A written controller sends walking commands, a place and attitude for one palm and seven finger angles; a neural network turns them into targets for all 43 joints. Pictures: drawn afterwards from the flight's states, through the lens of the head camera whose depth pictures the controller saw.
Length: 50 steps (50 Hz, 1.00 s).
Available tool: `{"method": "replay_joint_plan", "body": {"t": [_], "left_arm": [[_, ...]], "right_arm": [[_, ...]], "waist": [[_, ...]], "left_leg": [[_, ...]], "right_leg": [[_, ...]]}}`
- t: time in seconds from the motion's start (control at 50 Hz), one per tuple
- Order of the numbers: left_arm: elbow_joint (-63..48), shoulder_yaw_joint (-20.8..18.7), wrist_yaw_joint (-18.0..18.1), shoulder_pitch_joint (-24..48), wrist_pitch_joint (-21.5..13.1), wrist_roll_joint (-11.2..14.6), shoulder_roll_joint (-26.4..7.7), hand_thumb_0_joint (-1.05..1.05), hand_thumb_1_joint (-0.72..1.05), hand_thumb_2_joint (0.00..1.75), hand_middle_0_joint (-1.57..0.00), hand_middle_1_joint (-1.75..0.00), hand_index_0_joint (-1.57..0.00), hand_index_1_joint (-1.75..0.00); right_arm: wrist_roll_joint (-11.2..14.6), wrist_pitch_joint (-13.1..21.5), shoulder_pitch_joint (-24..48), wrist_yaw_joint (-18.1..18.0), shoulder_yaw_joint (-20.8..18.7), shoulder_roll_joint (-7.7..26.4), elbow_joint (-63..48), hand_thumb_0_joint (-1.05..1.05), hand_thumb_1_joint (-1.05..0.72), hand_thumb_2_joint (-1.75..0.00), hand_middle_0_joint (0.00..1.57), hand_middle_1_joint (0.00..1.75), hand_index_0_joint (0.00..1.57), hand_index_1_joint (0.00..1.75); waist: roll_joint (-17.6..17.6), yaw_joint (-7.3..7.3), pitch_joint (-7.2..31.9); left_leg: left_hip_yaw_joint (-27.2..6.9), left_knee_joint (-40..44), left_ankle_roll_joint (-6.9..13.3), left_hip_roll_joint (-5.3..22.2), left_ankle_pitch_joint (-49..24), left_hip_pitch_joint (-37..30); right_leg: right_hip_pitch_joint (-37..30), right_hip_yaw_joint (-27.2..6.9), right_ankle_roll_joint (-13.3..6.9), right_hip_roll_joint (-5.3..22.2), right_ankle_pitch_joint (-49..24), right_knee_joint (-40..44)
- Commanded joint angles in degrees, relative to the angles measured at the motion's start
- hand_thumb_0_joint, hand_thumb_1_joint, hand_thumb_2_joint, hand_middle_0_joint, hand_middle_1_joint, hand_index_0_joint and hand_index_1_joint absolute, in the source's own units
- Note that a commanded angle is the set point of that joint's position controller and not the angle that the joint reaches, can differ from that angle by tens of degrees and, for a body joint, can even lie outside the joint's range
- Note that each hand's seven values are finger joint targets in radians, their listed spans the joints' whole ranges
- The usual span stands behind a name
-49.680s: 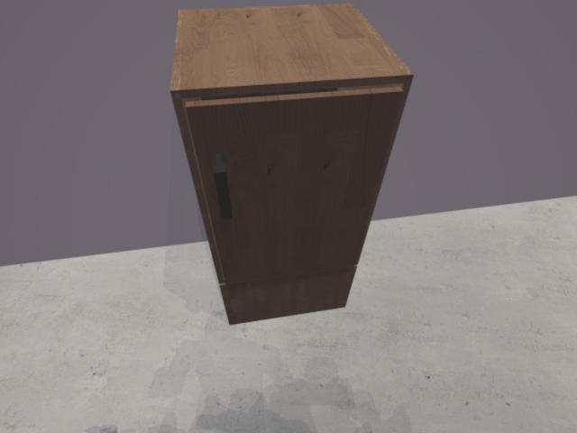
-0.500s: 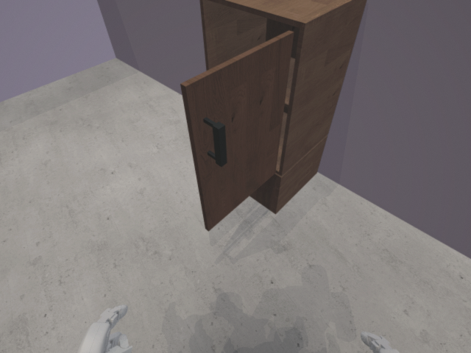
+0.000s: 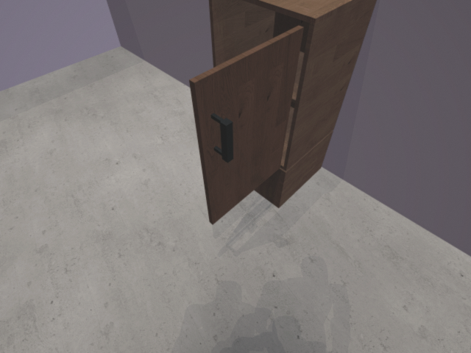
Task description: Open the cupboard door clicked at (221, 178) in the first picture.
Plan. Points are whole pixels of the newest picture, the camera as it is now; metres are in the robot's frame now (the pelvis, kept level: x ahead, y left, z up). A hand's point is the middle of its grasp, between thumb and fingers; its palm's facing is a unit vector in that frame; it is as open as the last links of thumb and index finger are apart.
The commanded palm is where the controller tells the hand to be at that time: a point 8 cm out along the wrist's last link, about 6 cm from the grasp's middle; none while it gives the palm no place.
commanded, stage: let the arm hang, fingers relaxed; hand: left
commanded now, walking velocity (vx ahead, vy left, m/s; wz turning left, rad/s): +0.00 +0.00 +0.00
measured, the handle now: (221, 137) +0.62 +0.08 -0.03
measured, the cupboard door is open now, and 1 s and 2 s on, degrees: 90 90 90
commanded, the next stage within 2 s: look to check the result in 0.40 s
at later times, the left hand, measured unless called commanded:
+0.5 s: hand out of the picture +0.00 +0.17 -0.18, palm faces +0.03 -0.98 -0.19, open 7.4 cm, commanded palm none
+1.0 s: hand out of the picture +0.02 +0.18 -0.17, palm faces +0.02 -0.98 -0.21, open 7.4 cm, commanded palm none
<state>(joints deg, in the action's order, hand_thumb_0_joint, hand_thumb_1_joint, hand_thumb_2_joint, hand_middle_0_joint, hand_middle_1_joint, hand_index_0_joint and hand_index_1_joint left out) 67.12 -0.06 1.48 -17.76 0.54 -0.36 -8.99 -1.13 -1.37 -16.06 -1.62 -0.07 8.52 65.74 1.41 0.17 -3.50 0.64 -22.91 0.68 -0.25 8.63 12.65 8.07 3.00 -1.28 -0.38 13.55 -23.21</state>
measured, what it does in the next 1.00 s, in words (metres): stands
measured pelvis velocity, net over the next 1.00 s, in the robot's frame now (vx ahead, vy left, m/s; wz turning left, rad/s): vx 0.02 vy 0.00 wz -0.01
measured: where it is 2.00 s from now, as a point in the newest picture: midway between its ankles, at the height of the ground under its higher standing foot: outside the picture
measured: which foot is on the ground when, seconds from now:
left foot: down 0.00-1.00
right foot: down 0.00-1.00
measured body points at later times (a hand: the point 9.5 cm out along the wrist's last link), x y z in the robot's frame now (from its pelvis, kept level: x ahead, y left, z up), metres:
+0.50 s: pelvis +0.01 +0.00 +0.00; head +0.02 +0.00 +0.45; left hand +0.00 +0.22 -0.16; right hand -0.01 -0.21 -0.17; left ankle +0.04 +0.11 -0.74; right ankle -0.01 -0.10 -0.74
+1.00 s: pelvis +0.02 +0.00 +0.00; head +0.03 -0.01 +0.45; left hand +0.02 +0.23 -0.16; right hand +0.03 -0.23 -0.16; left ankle +0.04 +0.11 -0.74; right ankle -0.01 -0.10 -0.74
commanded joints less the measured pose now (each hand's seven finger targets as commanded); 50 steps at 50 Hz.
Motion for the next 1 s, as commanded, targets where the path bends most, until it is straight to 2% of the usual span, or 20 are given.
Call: {"method": "replay_joint_plan", "body": {"t": [0.0, 0.1, 0.2, 0.32, 0.42, 0.54, 0.56, 0.62, 0.76, 0.8, 0.86, 0.92, 0.98], "left_arm": [[-1.8, -1.2, 0.7, -2.7, -0.9, 0.1, -5.4, 0.0, 0.9, 0.9, -0.2, -0.3, -0.2, -0.3], [-2.2, -1.5, 0.8, -2.7, -1.0, 0.0, -4.7, 0.0, 0.9, 0.9, -0.2, -0.3, -0.2, -0.3], [-2.6, -1.6, 0.8, -2.7, -1.1, -0.1, -4.3, 0.0, 0.9, 0.9, -0.2, -0.3, -0.2, -0.3], [-3.0, -1.8, 0.7, -2.2, -1.3, -0.1, -4.6, 0.0, 0.9, 0.9, -0.2, -0.3, -0.2, -0.3], [-2.9, -1.8, 0.8, -2.1, -1.5, 0.0, -4.9, 0.0, 0.9, 0.9, -0.2, -0.3, -0.2, -0.3], [-2.8, -1.7, 0.8, -1.8, -1.6, 0.0, -5.2, 0.0, 0.9, 0.9, -0.2, -0.3, -0.2, -0.3], [-2.7, -1.6, 0.8, -1.7, -1.6, 0.0, -5.2, 0.0, 0.9, 0.9, -0.2, -0.3, -0.2, -0.3], [-2.6, -1.7, 0.7, -1.7, -1.7, 0.0, -5.7, 0.0, 0.9, 0.9, -0.2, -0.3, -0.2, -0.3], [-2.6, -1.7, 0.7, -0.9, -1.7, 0.0, -6.2, 0.0, 0.9, 0.9, -0.2, -0.3, -0.2, -0.3], [-2.7, -1.8, 0.6, -0.7, -1.9, -0.1, -6.8, 0.0, 0.9, 0.9, -0.2, -0.3, -0.2, -0.3], [-2.7, -1.7, 0.6, -0.4, -1.9, 0.0, -7.0, 0.0, 0.9, 0.9, -0.2, -0.3, -0.2, -0.3], [-2.9, -1.8, 0.6, 0.4, -2.0, 0.0, -7.6, 0.0, 0.9, 0.9, -0.2, -0.3, -0.2, -0.3], [-2.9, -1.8, 0.6, 0.8, -1.9, 0.0, -7.6, 0.0, 0.9, 0.9, -0.2, -0.3, -0.2, -0.3]], "right_arm": [[-0.1, 0.8, -2.8, -0.4, -0.6, 4.7, -1.3, 0.0, -0.9, -0.9, 0.2, 0.3, 0.2, 0.3], [-0.2, 1.0, -3.6, -0.4, -0.8, 3.9, -1.3, 0.0, -0.9, -0.9, 0.2, 0.3, 0.2, 0.3], [-0.2, 1.1, -3.6, -0.4, -0.8, 3.1, -1.3, 0.0, -0.9, -0.9, 0.2, 0.3, 0.2, 0.3], [-0.2, 1.4, -3.9, -0.4, -1.0, 3.2, -1.4, 0.0, -0.9, -0.9, 0.2, 0.3, 0.2, 0.3], [-0.1, 1.6, -3.3, -0.4, -1.1, 3.9, -1.4, 0.0, -0.9, -0.9, 0.2, 0.3, 0.2, 0.3], [0.0, 1.5, -2.7, -0.4, -1.1, 4.5, -1.4, 0.0, -0.9, -0.9, 0.2, 0.3, 0.2, 0.3], [-0.1, 1.5, -2.5, -0.5, -1.1, 4.8, -1.4, 0.0, -0.9, -0.9, 0.2, 0.3, 0.2, 0.3], [0.0, 1.6, -1.8, -0.5, -1.2, 5.0, -1.5, 0.0, -0.9, -0.9, 0.2, 0.3, 0.2, 0.3], [0.0, 1.6, -0.5, -0.4, -1.2, 6.0, -1.5, 0.0, -0.9, -0.9, 0.2, 0.3, 0.2, 0.3], [0.1, 1.6, -0.4, -0.5, -1.2, 6.6, -1.6, 0.0, -0.9, -0.9, 0.2, 0.3, 0.2, 0.3], [0.0, 1.7, 0.2, -0.4, -1.1, 6.7, -1.5, 0.0, -0.9, -0.9, 0.2, 0.3, 0.2, 0.3], [0.0, 1.8, 0.6, -0.5, -1.2, 7.2, -1.7, 0.0, -0.9, -0.9, 0.2, 0.3, 0.2, 0.3], [0.0, 1.8, 1.0, -0.5, -1.1, 7.5, -1.6, 0.0, -0.9, -0.9, 0.2, 0.3, 0.2, 0.3]], "waist": [[-1.1, -0.36, -1.9], [-1.7, -0.26, -2.2], [0.0, -0.21, -3.1], [-1.0, -0.43, -1.4], [-1.7, -0.55, -0.2], [-1.7, -0.73, -1.0], [-0.6, -0.7, -0.9], [-1.6, -0.69, -0.7], [-0.5, -0.7, -0.7], [-2.0, -0.58, -0.5], [-0.9, -0.64, 0.3], [-1.6, -0.67, 0.1], [-0.9, -0.61, 0.0]], "left_leg": [[-4.8, 4.6, 1.1, 5.2, 2.9, -0.5], [-4.6, 4.6, 1.1, 5.0, 3.2, 0.2], [-4.5, 4.5, 1.0, 4.9, 3.0, 0.9], [-4.7, 4.3, 1.1, 5.2, 0.3, -0.1], [-4.6, 3.7, 1.1, 5.3, -2.1, -2.0], [-4.4, 3.8, 1.0, 5.4, -2.2, -2.4], [-4.4, 3.9, 0.9, 5.4, -1.9, -2.5], [-4.5, 3.8, 1.0, 5.5, -2.6, -2.9], [-4.5, 4.1, 0.9, 5.6, -2.9, -3.7], [-4.5, 4.0, 1.0, 5.7, -3.3, -3.7], [-4.5, 3.9, 0.9, 5.7, -4.7, -4.3], [-4.5, 4.0, 0.9, 5.9, -5.6, -4.3], [-4.5, 4.3, 0.9, 5.9, -5.3, -4.5]], "right_leg": [[5.2, -5.3, -1.7, 5.6, 3.2, 5.9], [5.3, -5.1, -1.6, 5.7, 3.0, 5.4], [5.5, -5.2, -1.6, 5.7, 2.4, 5.3], [4.3, -5.2, -1.5, 5.8, -0.1, 4.8], [4.1, -5.4, -1.5, 6.0, -1.8, 4.9], [4.3, -5.5, -1.4, 6.1, -1.6, 5.4], [4.3, -5.6, -1.4, 6.1, -1.4, 5.4], [4.1, -5.5, -1.4, 6.2, -2.0, 5.7], [3.8, -5.9, -1.4, 6.3, -2.6, 6.1], [3.4, -5.8, -1.4, 6.2, -2.8, 6.3], [2.7, -5.9, -1.4, 6.4, -4.5, 6.2], [2.4, -5.7, -1.4, 6.4, -5.5, 6.2], [2.2, -5.8, -1.4, 6.4, -5.3, 6.3]]}}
